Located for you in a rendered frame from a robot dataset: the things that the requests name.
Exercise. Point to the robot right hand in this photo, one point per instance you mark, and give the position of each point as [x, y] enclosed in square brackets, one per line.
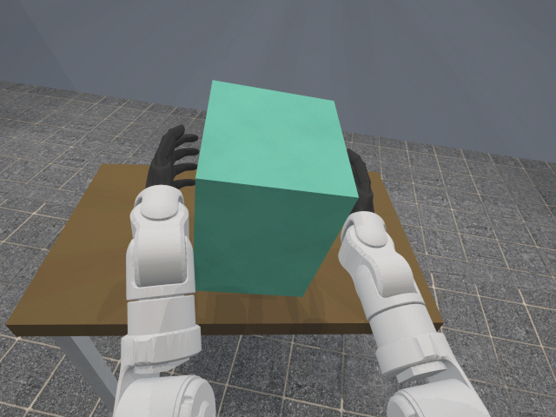
[362, 182]

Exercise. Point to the robot left upper arm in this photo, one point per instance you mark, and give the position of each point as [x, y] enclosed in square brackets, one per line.
[170, 396]

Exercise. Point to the table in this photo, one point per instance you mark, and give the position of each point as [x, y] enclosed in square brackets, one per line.
[80, 288]

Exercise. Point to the left robot forearm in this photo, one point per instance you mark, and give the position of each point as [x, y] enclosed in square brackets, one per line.
[160, 273]

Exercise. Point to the right robot forearm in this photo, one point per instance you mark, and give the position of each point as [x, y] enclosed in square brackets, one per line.
[409, 347]

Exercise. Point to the robot left hand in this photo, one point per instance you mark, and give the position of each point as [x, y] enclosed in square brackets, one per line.
[162, 170]

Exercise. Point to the carton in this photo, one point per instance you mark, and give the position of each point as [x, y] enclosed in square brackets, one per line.
[273, 188]

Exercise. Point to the robot right upper arm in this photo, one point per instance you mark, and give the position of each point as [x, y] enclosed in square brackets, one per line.
[447, 398]

